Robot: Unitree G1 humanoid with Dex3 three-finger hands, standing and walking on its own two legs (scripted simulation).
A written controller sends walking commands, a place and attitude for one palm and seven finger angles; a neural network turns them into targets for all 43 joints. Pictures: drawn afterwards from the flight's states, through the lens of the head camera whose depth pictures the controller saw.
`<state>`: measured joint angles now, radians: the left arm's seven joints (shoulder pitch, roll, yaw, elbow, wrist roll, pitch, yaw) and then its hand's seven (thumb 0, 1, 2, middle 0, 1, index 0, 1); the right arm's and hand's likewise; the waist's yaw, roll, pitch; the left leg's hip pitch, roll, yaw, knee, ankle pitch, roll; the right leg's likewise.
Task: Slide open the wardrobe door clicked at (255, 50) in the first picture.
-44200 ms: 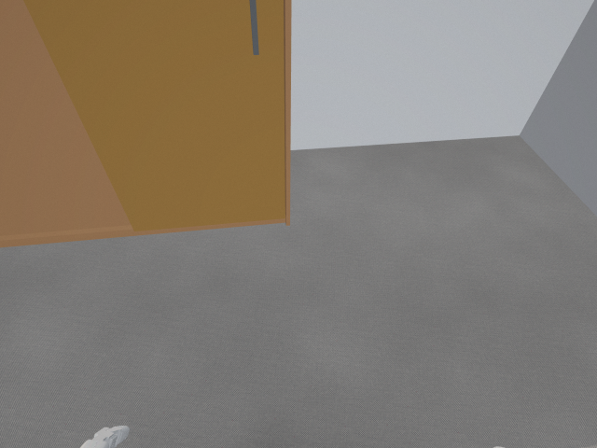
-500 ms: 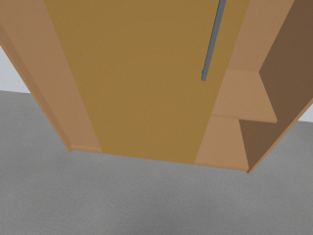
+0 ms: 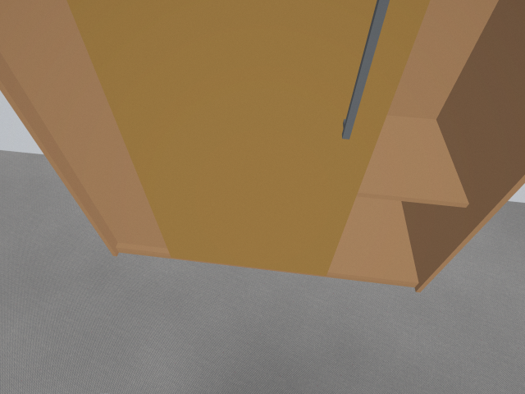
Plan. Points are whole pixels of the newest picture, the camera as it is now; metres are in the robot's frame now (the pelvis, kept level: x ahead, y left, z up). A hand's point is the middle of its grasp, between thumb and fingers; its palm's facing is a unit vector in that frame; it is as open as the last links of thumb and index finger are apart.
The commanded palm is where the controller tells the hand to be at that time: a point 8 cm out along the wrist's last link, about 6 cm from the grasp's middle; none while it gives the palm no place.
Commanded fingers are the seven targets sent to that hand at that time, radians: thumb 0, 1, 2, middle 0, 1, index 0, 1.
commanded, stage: look to check the result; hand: right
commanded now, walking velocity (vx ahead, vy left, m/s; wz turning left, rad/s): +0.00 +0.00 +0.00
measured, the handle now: (364, 60) +0.65 -0.15 +0.19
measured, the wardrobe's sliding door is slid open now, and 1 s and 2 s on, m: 0.38 0.38 0.38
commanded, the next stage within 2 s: stand and wait in 0.12 s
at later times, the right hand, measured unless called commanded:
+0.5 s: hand out of the picture +0.08 -0.22 -0.16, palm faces -0.03 +0.95 -0.30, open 7.4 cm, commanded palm none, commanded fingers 0.00 -0.90 -0.90 0.20 0.30 0.20 0.30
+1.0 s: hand out of the picture +0.07 -0.22 -0.16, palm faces -0.04 +0.95 -0.31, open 7.4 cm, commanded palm none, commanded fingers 0.00 -0.90 -0.90 0.20 0.30 0.20 0.30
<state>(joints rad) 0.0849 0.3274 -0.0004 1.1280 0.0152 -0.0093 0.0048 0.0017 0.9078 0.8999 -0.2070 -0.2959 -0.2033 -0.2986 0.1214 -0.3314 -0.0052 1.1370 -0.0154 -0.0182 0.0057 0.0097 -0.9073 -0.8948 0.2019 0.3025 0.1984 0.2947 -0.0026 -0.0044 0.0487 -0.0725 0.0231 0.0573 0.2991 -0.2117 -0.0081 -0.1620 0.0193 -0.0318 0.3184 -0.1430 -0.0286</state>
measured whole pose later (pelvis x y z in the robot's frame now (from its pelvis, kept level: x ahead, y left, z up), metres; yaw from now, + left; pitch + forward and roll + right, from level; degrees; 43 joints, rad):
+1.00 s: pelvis +0.00 +0.01 +0.00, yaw +1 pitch -2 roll +0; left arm 0.10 0.32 0.00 1.14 0.02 -0.01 0.01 0.00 0.91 0.90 -0.21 -0.30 -0.20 -0.30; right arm 0.13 -0.32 0.00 1.14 -0.01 -0.02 0.00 0.01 -0.91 -0.89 0.20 0.30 0.20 0.29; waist 0.00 0.00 0.05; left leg -0.04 0.00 0.05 0.27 -0.20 0.01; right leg -0.13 -0.01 -0.04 0.30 -0.14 -0.01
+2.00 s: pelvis +0.01 +0.01 +0.00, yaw +1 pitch -2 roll +0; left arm 0.09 0.33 0.00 1.14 0.01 -0.01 0.01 0.00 0.91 0.90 -0.21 -0.30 -0.20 -0.30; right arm 0.11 -0.33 0.00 1.13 -0.01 -0.02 0.00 0.01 -0.91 -0.89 0.20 0.30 0.20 0.29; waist 0.00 0.00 0.05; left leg -0.04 0.00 0.04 0.26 -0.20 0.01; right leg -0.12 0.00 -0.05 0.28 -0.14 -0.01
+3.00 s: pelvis +0.00 +0.01 +0.00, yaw +1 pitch -2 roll +0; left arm 0.09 0.33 0.00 1.14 0.01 -0.01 0.00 0.00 0.91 0.90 -0.21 -0.30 -0.20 -0.30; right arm 0.11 -0.33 0.00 1.14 -0.01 -0.02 0.01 0.01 -0.91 -0.89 0.20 0.30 0.20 0.29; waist 0.00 0.01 0.06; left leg -0.03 0.00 0.04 0.25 -0.19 0.01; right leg -0.12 0.00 -0.04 0.28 -0.13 -0.01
